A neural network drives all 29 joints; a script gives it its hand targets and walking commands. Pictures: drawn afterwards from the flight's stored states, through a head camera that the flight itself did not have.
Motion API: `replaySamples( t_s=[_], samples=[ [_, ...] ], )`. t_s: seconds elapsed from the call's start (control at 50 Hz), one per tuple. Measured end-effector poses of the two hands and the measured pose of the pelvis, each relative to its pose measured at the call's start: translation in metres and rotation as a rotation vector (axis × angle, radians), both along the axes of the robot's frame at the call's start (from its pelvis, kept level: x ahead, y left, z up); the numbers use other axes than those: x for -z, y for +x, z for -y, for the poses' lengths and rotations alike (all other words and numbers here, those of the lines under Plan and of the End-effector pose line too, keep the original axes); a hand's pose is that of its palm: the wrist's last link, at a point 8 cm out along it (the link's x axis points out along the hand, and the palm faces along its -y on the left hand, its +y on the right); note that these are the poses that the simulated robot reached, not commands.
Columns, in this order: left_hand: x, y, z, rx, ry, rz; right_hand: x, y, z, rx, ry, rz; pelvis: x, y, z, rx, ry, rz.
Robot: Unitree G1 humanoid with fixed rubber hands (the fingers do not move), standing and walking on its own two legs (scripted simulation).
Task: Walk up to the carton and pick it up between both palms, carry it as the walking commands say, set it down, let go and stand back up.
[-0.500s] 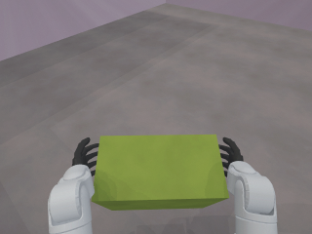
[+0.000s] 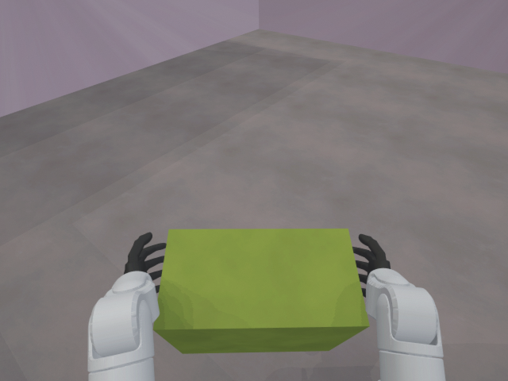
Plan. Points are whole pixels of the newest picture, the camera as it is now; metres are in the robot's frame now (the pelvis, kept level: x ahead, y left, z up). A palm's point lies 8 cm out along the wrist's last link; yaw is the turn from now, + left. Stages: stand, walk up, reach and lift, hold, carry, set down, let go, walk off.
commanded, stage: carry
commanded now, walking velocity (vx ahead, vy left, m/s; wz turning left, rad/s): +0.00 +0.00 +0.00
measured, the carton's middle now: (257, 296) +0.29 +0.00 +0.00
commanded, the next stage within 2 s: none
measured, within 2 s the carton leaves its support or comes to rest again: neither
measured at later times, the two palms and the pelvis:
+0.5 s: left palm (139, 289) +0.27 +0.18 +0.07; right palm (368, 285) +0.27 -0.17 +0.05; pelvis +0.00 +0.01 +0.00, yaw +0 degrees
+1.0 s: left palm (140, 291) +0.27 +0.18 +0.06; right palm (365, 284) +0.27 -0.17 +0.05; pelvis +0.00 +0.01 +0.00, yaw +0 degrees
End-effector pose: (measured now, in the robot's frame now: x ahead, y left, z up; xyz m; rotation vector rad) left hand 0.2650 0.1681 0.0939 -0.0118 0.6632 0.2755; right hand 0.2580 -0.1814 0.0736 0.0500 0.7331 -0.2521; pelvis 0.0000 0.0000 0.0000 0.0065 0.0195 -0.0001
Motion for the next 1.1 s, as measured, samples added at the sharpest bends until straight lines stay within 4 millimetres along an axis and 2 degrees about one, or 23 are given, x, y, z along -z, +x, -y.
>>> replaySamples(
  t_s=[0.14,0.4,0.48,1.1],
  samples=[
    [0.014,-0.007,-0.006,-0.003,0.008,-0.037,0.013,-0.004,-0.005,-0.007,-0.002,-0.037,0.0,-0.004,-0.004,0.0,-0.005,0.001],
    [0.018,0.006,-0.006,0.017,0.017,-0.002,0.016,0.007,-0.006,-0.009,-0.014,0.0,-0.001,-0.001,-0.006,0.0,-0.007,-0.006],
    [0.025,0.007,-0.007,0.022,0.023,-0.007,0.022,0.008,-0.007,-0.013,-0.018,-0.004,-0.001,0.0,-0.006,0.0,-0.008,-0.008],
    [0.037,0.007,-0.009,0.031,0.028,0.018,0.028,0.014,-0.008,-0.027,-0.035,0.033,-0.001,-0.001,-0.007,0.001,-0.009,-0.008]
  ],
)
